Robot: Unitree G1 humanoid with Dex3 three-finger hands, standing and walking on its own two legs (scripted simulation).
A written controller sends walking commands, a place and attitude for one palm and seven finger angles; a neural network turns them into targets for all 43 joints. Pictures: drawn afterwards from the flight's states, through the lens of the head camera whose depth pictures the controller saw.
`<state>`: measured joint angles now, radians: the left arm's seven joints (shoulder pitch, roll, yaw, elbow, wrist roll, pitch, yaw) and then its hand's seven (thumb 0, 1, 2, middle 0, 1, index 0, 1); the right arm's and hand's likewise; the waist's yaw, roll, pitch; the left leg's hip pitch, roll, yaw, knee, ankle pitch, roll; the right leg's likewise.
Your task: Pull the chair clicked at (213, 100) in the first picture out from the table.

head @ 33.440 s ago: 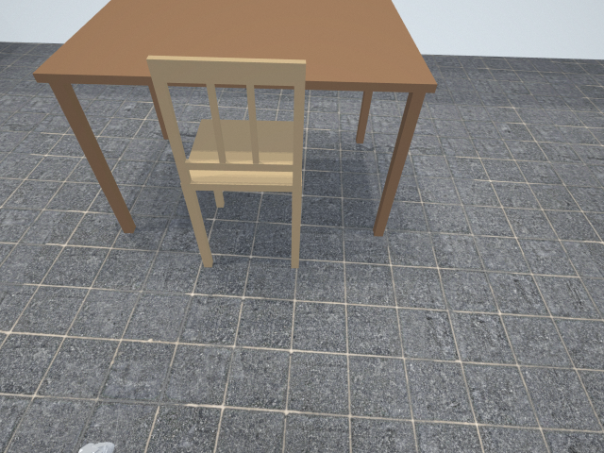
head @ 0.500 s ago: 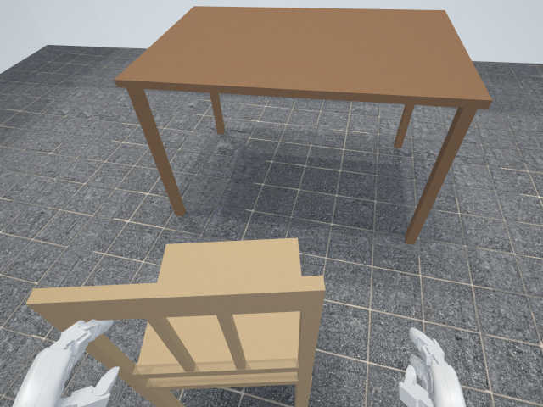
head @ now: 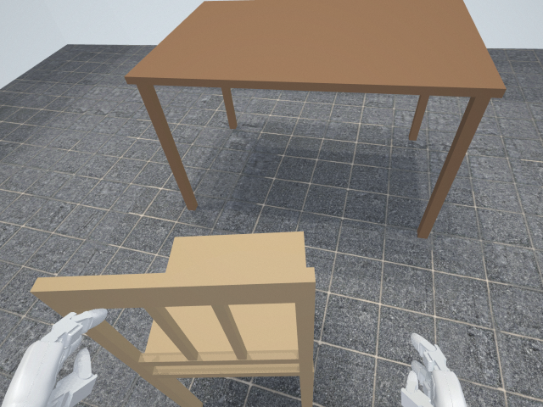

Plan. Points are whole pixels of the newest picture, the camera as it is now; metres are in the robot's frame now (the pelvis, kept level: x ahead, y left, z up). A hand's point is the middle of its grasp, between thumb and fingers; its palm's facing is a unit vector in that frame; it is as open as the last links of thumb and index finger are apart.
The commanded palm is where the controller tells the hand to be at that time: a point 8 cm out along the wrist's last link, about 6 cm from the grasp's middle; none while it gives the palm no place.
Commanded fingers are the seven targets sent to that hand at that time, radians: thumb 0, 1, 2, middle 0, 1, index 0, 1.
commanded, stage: step back with the hand held close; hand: left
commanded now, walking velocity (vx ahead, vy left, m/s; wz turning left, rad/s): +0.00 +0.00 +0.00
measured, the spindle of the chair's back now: (174, 333) +0.24 +0.23 -0.09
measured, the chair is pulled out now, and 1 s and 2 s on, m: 0.63 0.61 0.61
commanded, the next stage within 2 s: stop stepping back and stand still in 1.80 s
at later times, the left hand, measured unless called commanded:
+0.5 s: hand (11, 327) +0.14 +0.30 +0.15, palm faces +0.34 -0.75 -0.57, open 7.4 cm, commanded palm +0.08 +0.33 +0.19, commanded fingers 0.00 0.90 0.90 -0.20 -0.30 -0.20 -0.30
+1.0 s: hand out of the picture +0.12 +0.32 +0.17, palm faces +0.42 -0.74 -0.52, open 7.4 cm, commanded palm +0.05 +0.35 +0.19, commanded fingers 0.00 0.90 0.90 -0.20 -0.30 -0.20 -0.30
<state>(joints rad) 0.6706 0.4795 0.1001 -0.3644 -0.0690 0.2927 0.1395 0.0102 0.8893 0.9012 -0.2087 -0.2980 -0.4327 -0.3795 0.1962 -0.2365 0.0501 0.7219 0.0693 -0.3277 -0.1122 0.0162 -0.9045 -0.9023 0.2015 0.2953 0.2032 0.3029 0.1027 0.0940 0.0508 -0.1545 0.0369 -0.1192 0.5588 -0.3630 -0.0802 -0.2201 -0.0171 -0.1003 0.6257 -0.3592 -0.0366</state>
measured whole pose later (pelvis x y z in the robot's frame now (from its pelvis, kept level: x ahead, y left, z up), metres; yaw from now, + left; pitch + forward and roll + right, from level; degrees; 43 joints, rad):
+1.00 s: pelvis -0.10 +0.05 +0.00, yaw -1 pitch +0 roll -1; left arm 0.54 0.45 0.46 -0.54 -0.01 -0.18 0.18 0.01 0.88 0.90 -0.21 -0.30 -0.21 -0.31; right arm 0.19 -0.20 -0.01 0.60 0.02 -0.11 -0.10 0.01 -0.90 -0.90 0.20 0.30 0.21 0.30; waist 0.00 0.00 0.05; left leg -0.40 0.03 -0.01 0.63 -0.23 0.00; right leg -0.41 -0.03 -0.04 0.54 -0.16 0.02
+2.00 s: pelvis -0.22 -0.01 +0.01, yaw -1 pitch +1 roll +0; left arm 0.60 0.46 0.45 -0.59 -0.04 -0.21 0.15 0.01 0.88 0.90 -0.21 -0.30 -0.21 -0.31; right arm 0.14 -0.18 -0.05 0.64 0.01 -0.13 -0.06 0.01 -0.91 -0.90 0.20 0.29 0.20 0.30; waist -0.01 -0.05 0.10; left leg -0.34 0.03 0.00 0.51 -0.19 -0.02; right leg -0.36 -0.02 -0.04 0.71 -0.42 0.01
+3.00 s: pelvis -0.30 -0.04 +0.01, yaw +3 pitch -2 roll +0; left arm 0.25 0.11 0.03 0.79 -0.01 0.03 0.04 -0.06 0.98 0.90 -0.21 -0.30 -0.20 -0.30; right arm 0.25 -0.15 0.01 0.91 -0.01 0.00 -0.02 0.00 -0.92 -0.90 0.20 0.30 0.20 0.30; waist -0.01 -0.04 0.06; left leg -0.20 0.00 0.00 0.51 -0.28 0.00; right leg -0.25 -0.02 -0.08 0.50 -0.22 -0.02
